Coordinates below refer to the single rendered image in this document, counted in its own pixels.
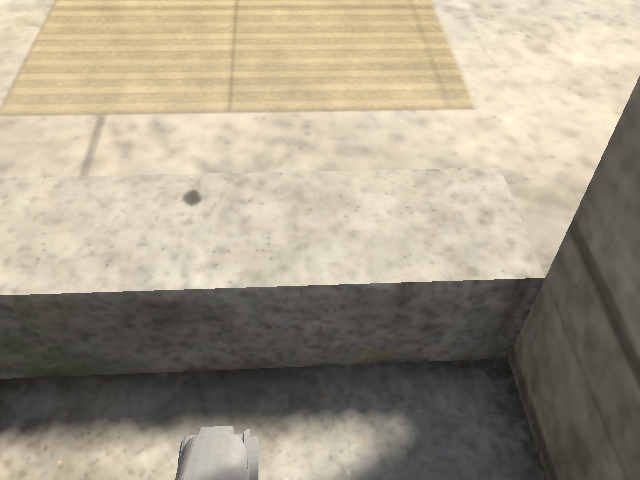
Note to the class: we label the robot left shin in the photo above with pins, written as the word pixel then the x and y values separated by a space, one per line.
pixel 183 444

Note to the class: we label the left robot thigh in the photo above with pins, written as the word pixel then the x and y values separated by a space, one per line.
pixel 216 453

